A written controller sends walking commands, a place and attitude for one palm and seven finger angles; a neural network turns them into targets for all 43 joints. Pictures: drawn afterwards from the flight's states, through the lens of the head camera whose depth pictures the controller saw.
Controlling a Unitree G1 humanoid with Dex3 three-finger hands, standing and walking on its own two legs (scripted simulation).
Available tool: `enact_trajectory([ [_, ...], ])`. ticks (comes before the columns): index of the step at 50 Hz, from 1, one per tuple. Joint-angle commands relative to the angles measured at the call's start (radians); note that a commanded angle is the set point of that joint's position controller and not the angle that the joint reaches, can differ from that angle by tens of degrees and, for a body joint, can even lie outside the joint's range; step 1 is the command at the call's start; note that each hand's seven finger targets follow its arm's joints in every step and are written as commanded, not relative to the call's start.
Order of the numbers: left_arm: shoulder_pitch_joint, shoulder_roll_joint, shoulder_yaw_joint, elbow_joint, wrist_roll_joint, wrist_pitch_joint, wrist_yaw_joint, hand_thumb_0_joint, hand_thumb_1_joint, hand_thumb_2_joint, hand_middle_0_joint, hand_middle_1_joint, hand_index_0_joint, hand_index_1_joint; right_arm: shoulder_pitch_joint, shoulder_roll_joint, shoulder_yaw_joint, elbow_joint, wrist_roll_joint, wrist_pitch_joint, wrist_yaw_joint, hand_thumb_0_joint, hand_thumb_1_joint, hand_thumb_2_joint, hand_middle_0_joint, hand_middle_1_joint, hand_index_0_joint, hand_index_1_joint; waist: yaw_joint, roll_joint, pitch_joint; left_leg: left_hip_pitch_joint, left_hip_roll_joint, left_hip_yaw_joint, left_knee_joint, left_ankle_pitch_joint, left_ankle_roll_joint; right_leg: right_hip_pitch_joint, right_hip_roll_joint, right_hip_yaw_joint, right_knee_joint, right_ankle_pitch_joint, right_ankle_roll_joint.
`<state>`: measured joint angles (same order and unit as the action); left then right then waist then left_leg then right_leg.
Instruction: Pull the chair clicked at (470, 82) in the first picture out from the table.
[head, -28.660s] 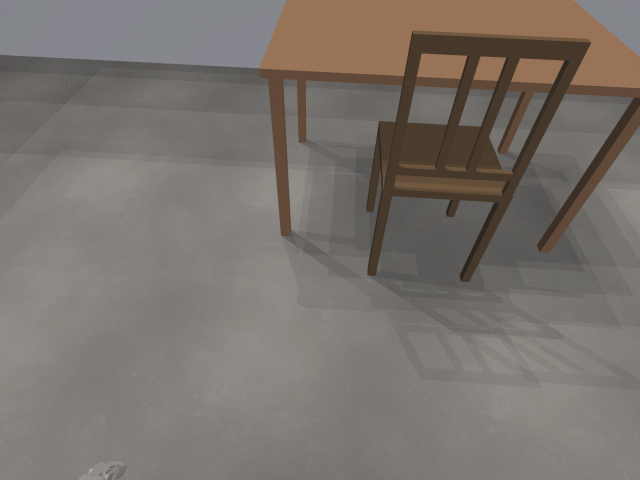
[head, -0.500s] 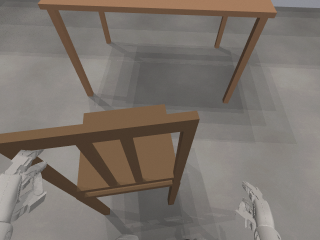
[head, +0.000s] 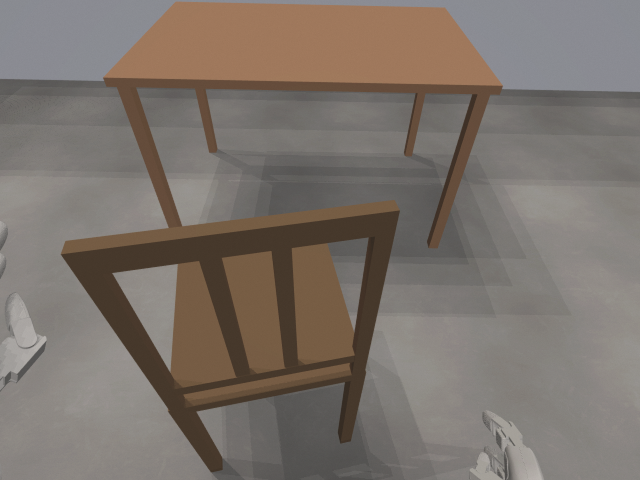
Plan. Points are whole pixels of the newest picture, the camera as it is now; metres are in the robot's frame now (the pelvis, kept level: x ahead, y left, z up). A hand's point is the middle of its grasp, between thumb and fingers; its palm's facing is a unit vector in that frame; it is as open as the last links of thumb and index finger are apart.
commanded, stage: step back with the hand held close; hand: left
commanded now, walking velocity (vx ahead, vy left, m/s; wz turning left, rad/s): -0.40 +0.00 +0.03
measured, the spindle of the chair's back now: (229, 324) +0.36 +0.16 -0.06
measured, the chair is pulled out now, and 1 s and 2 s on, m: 0.65 0.65 0.65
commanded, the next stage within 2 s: stop stepping back and stand still in 0.36 s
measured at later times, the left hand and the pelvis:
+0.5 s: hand out of the picture +0.13 +0.27 +0.16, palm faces +0.41 -0.77 -0.49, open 7.4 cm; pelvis -0.08 +0.00 +0.01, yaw +0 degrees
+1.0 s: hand out of the picture +0.04 +0.26 +0.17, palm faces +0.43 -0.77 -0.47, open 7.4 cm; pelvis -0.15 -0.01 +0.01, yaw +1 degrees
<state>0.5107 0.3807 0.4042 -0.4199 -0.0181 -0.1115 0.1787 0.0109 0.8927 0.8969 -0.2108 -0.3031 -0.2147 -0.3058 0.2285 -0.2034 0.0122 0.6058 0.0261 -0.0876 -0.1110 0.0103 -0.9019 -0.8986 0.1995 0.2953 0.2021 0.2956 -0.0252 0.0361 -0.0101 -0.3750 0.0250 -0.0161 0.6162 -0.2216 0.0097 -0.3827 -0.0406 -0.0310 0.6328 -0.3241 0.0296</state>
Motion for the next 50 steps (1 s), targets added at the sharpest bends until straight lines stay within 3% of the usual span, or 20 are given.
enact_trajectory([
  [1, -0.043, 0.251, 0.171, -0.398, 0.019, -0.140, 0.008, 0.000, 0.900, 0.900, -0.200, -0.300, -0.200, -0.300, -0.137, -0.147, -0.047, -0.183, -0.020, -0.088, -0.002, 0.000, -0.900, -0.900, 0.200, 0.300, 0.200, 0.300, 0.040, 0.235, 0.005, -0.361, 0.207, -0.227, -0.357, -0.399, 0.109, 0.310, 0.015, 0.015, 0.078, 0.067, -0.014],
  [4, 0.002, 0.256, 0.211, -0.385, 0.008, -0.188, -0.010, 0.000, 0.900, 0.900, -0.200, -0.300, -0.200, -0.300, -0.097, -0.141, -0.050, -0.143, -0.028, -0.124, 0.007, 0.000, -0.900, -0.900, 0.200, 0.300, 0.200, 0.300, 0.039, 0.265, -0.006, -0.289, 0.189, -0.233, -0.320, -0.325, 0.101, 0.287, 0.030, -0.001, -0.025, 0.052, -0.024],
  [7, 0.052, 0.243, 0.203, -0.360, -0.029, -0.202, -0.023, 0.000, 0.900, 0.900, -0.200, -0.300, -0.200, -0.300, -0.083, -0.139, -0.068, -0.097, -0.023, -0.144, 0.008, 0.000, -0.900, -0.900, 0.200, 0.300, 0.200, 0.300, 0.042, 0.116, -0.190, 0.077, 0.144, -0.173, -0.169, 0.132, 0.048, 0.181, 0.018, 0.022, -0.140, 0.187, -0.042],
  [10, 0.067, 0.230, 0.192, -0.320, -0.051, -0.197, -0.028, 0.000, 0.900, 0.900, -0.200, -0.300, -0.200, -0.300, -0.107, -0.137, -0.080, -0.107, -0.016, -0.133, 0.006, 0.000, -0.900, -0.900, 0.200, 0.300, 0.200, 0.300, 0.032, 0.009, -0.175, 0.089, 0.075, -0.092, -0.070, -0.052, 0.010, 0.063, -0.069, 0.125, -0.225, 0.115, -0.088],
  [12, 0.038, 0.258, 0.196, -0.253, -0.050, -0.189, -0.014, 0.000, 0.900, 0.900, -0.200, -0.300, -0.200, -0.300, -0.098, -0.128, -0.091, -0.069, -0.013, -0.116, 0.007, 0.000, -0.900, -0.900, 0.200, 0.300, 0.200, 0.300, 0.023, -0.138, -0.128, 0.163, -0.017, -0.017, 0.195, -0.141, -0.033, -0.131, -0.232, 0.263, -0.379, -0.020, -0.172],
  [15, -0.039, 0.216, 0.155, -0.200, -0.030, -0.145, -0.002, 0.000, 0.900, 0.900, -0.200, -0.300, -0.200, -0.300, -0.156, -0.085, -0.072, -0.069, -0.022, -0.080, 0.015, 0.000, -0.900, -0.900, 0.200, 0.300, 0.200, 0.300, 0.017, -0.258, -0.044, 0.040, -0.007, -0.063, 0.268, -0.162, -0.022, -0.081, -0.286, 0.197, -0.348, 0.230, -0.187],
  [17, -0.052, 0.238, 0.169, -0.192, -0.015, -0.145, 0.001, 0.000, 0.900, 0.900, -0.200, -0.300, -0.200, -0.300, -0.185, -0.097, -0.060, -0.078, -0.017, -0.077, 0.004, 0.000, -0.900, -0.900, 0.200, 0.300, 0.200, 0.300, 0.013, -0.195, 0.009, 0.039, 0.009, -0.057, -0.044, -0.052, -0.006, -0.023, -0.210, 0.120, -0.247, 0.299, -0.123],
  [19, 0.006, 0.213, 0.158, -0.260, -0.004, -0.165, -0.002, 0.000, 0.900, 0.900, -0.200, -0.300, -0.200, -0.300, -0.166, -0.135, -0.076, -0.103, -0.021, -0.075, -0.002, 0.000, -0.900, -0.900, 0.200, 0.300, 0.200, 0.300, 0.028, 0.066, -0.063, 0.060, 0.170, -0.189, -0.289, 0.360, 0.052, 0.094, -0.036, 0.040, -0.035, 0.272, -0.028],
  [21, 0.048, 0.230, 0.170, -0.297, -0.009, -0.170, -0.011, 0.000, 0.900, 0.900, -0.200, -0.300, -0.200, -0.300, -0.152, -0.111, -0.083, -0.117, -0.030, -0.085, 0.014, 0.000, -0.900, -0.900, 0.200, 0.300, 0.200, 0.300, 0.034, 0.162, -0.164, 0.161, 0.280, -0.255, -0.234, 0.695, 0.118, 0.028, -0.013, 0.033, 0.139, -0.016, -0.017],
  [23, 0.049, 0.211, 0.151, -0.404, -0.023, -0.174, -0.020, 0.000, 0.900, 0.900, -0.200, -0.300, -0.200, -0.300, -0.133, -0.102, -0.077, -0.104, -0.053, -0.102, 0.026, 0.000, -0.900, -0.900, 0.200, 0.300, 0.200, 0.300, 0.030, 0.250, -0.191, 0.143, 0.303, -0.271, -0.244, 0.728, 0.152, 0.031, -0.007, 0.073, 0.273, -0.161, -0.018],
  [29, 0.088, 0.237, 0.181, -0.383, -0.038, -0.144, -0.007, 0.000, 0.900, 0.900, -0.200, -0.300, -0.200, -0.300, -0.100, -0.124, -0.057, -0.110, -0.010, -0.102, 0.031, 0.000, -0.900, -0.900, 0.200, 0.300, 0.200, 0.300, 0.030, 0.154, -0.133, 0.101, 0.155, -0.134, -0.187, 0.082, 0.051, 0.234, -0.008, -0.023, -0.290, 0.094, -0.010],
  [31, 0.045, 0.256, 0.196, -0.290, -0.041, -0.146, -0.002, 0.000, 0.900, 0.900, -0.200, -0.300, -0.200, -0.300, -0.101, -0.114, -0.044, -0.101, -0.013, -0.106, 0.017, 0.000, -0.900, -0.900, 0.200, 0.300, 0.200, 0.300, 0.002, 0.062, -0.075, 0.033, 0.074, -0.066, -0.154, -0.185, 0.005, 0.230, -0.078, 0.062, -0.351, 0.122, -0.051],
  [32, 0.028, 0.237, 0.168, -0.251, -0.040, -0.130, -0.008, 0.000, 0.900, 0.900, -0.200, -0.300, -0.200, -0.300, -0.069, -0.115, -0.056, -0.090, -0.004, -0.100, 0.013, 0.000, -0.900, -0.900, 0.200, 0.300, 0.200, 0.300, 0.003, -0.074, -0.068, 0.062, 0.023, -0.034, -0.067, -0.237, -0.016, 0.123, -0.114, 0.121, -0.383, -0.084, -0.074],
  [34, 0.012, 0.207, 0.125, -0.201, -0.042, -0.100, -0.002, 0.000, 0.900, 0.900, -0.200, -0.300, -0.200, -0.300, -0.088, -0.126, -0.063, -0.089, -0.003, -0.081, 0.010, 0.000, -0.900, -0.900, 0.200, 0.300, 0.200, 0.300, -0.003, -0.134, -0.019, 0.162, -0.011, -0.022, 0.193, -0.168, -0.018, -0.129, -0.224, 0.233, -0.463, -0.269, -0.146],
  [36, -0.031, 0.205, 0.111, -0.171, -0.036, -0.093, 0.001, 0.000, 0.900, 0.900, -0.200, -0.300, -0.200, -0.300, -0.090, -0.117, -0.046, -0.078, -0.011, -0.072, 0.014, 0.000, -0.900, -0.900, 0.200, 0.300, 0.200, 0.300, -0.013, -0.170, -0.011, 0.142, -0.006, -0.032, 0.188, -0.157, -0.001, -0.118, -0.243, 0.177, -0.440, -0.234, -0.140],
  [40, -0.045, 0.207, 0.109, -0.212, -0.015, -0.119, -0.005, 0.000, 0.900, 0.900, -0.200, -0.300, -0.200, -0.300, -0.094, -0.134, -0.049, -0.108, -0.013, -0.091, 0.007, 0.000, -0.900, -0.900, 0.200, 0.300, 0.200, 0.300, 0.005, -0.091, 0.046, 0.073, 0.031, -0.090, -0.228, -0.165, 0.036, 0.054, -0.124, 0.108, -0.329, -0.144, -0.069],
  [41, -0.035, 0.211, 0.112, -0.260, -0.009, -0.131, -0.005, 0.000, 0.900, 0.900, -0.200, -0.300, -0.200, -0.300, -0.097, -0.141, -0.056, -0.120, -0.010, -0.101, 0.008, 0.000, -0.900, -0.900, 0.200, 0.300, 0.200, 0.300, 0.015, -0.030, 0.025, 0.077, 0.061, -0.120, -0.291, -0.093, 0.045, 0.120, -0.084, 0.090, -0.278, -0.038, -0.053],
  [43, -0.027, 0.216, 0.121, -0.298, 0.007, -0.141, -0.005, 0.000, 0.900, 0.900, -0.200, -0.300, -0.200, -0.300, -0.109, -0.121, -0.043, -0.122, -0.012, -0.111, 0.010, 0.000, -0.900, -0.900, 0.200, 0.300, 0.200, 0.300, 0.009, 0.234, 0.015, -0.049, 0.112, -0.218, -0.451, -0.355, 0.056, 0.209, -0.027, 0.007, -0.142, -0.071, -0.022],
  [44, -0.052, 0.219, 0.125, -0.317, 0.016, -0.145, -0.002, 0.000, 0.900, 0.900, -0.200, -0.300, -0.200, -0.300, -0.113, -0.117, -0.045, -0.131, -0.011, -0.121, 0.009, 0.000, -0.900, -0.900, 0.200, 0.300, 0.200, 0.300, 0.015, 0.265, 0.046, -0.161, 0.142, -0.256, -0.498, -0.448, 0.073, 0.276, -0.012, -0.001, -0.082, -0.012, -0.016],
  [50, 0.017, 0.212, 0.143, -0.238, 0.004, -0.165, -0.006, 0.000, 0.900, 0.900, -0.200, -0.300, -0.200, -0.300, -0.063, -0.123, -0.057, -0.095, -0.013, -0.148, 0.010, 0.000, -0.900, -0.900, 0.200, 0.300, 0.200, 0.300, 0.014, 0.092, -0.011, -0.080, 0.097, -0.176, -0.382, -0.317, 0.049, 0.311, -0.015, 0.009, -0.213, 0.024, -0.026],
])
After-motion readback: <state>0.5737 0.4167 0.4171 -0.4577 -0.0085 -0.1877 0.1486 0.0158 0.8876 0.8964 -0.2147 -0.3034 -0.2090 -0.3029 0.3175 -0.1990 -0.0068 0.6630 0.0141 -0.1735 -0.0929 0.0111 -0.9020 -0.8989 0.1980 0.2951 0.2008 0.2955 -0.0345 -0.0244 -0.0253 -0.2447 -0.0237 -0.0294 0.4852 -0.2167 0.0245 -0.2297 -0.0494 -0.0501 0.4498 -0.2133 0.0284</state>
